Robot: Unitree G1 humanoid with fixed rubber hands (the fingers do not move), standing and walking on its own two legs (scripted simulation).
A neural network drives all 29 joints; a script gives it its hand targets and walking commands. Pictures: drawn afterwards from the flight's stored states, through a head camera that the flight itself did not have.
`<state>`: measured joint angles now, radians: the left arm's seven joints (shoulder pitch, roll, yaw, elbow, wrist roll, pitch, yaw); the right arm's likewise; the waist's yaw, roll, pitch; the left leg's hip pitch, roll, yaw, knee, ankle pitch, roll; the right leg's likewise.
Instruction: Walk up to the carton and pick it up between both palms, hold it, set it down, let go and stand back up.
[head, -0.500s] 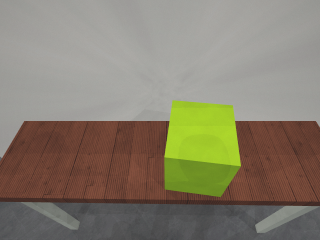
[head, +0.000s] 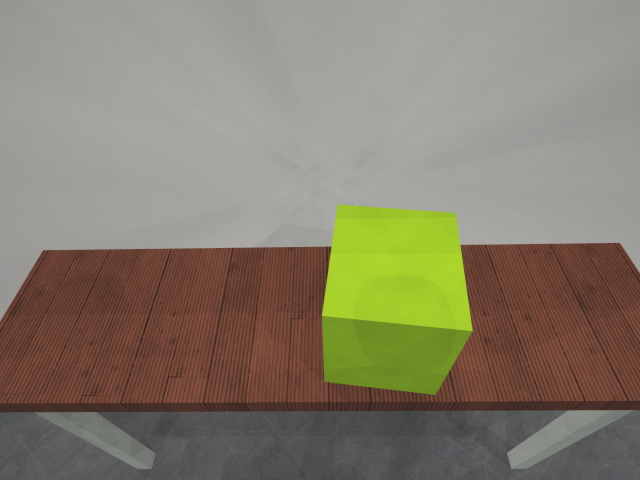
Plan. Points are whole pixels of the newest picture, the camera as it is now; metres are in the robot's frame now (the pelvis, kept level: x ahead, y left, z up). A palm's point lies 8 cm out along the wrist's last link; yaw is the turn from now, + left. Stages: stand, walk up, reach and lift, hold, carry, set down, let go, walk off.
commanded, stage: walk up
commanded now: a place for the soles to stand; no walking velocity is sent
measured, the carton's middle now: (387, 301) +0.38 -0.07 -0.02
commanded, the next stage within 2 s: reach and lift in 0.02 s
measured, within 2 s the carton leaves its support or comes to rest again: neither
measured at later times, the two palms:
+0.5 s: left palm out of the picture +0.15 +0.23 -0.10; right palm out of the picture +0.08 -0.29 -0.10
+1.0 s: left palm out of the picture +0.16 +0.21 -0.07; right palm out of the picture +0.11 -0.23 -0.06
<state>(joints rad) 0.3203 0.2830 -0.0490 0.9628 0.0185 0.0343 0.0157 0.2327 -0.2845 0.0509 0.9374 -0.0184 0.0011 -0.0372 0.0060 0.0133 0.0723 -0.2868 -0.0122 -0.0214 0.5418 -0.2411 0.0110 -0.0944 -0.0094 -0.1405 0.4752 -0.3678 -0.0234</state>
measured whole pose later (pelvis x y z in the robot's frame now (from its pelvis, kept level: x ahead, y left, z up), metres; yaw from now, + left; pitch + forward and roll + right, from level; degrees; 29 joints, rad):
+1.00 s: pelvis -0.02 +0.01 +0.01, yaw -9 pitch -4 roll +0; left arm 0.23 0.17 0.04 0.42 0.01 0.21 0.02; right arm 0.18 -0.16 -0.02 0.66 0.00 -0.15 0.03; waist 0.04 -0.03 0.08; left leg -0.12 0.02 0.11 0.33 -0.15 0.01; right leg -0.01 0.01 -0.03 0.31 -0.23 -0.02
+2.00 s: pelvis +0.01 +0.00 +0.01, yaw -10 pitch -2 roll +1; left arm 0.31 0.17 -0.04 0.33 -0.05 -0.27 0.02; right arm 0.26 -0.08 0.13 0.45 0.11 -0.39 -0.05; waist 0.07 -0.03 0.00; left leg -0.10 0.02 0.10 0.32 -0.18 -0.01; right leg -0.01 0.02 -0.01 0.31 -0.26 -0.03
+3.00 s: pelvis +0.00 -0.01 +0.02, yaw -11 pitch -2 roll +0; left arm -0.21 0.09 0.16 0.13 0.03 0.27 0.03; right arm -0.29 -0.09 0.09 0.38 0.22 0.00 -0.19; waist 0.06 -0.03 0.07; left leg -0.10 0.04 0.10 0.30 -0.16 -0.01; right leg -0.01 0.04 0.01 0.27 -0.22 -0.03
